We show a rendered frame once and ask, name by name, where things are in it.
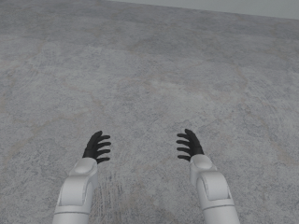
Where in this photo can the robot left hand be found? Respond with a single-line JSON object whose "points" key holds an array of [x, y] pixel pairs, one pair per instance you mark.
{"points": [[92, 147]]}

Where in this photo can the robot right hand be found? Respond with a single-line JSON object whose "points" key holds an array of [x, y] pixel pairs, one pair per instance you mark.
{"points": [[193, 144]]}

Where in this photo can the robot right forearm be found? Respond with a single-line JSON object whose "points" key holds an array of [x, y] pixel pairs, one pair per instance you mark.
{"points": [[214, 195]]}

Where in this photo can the robot left forearm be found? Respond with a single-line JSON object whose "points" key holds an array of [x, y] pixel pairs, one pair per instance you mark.
{"points": [[76, 194]]}

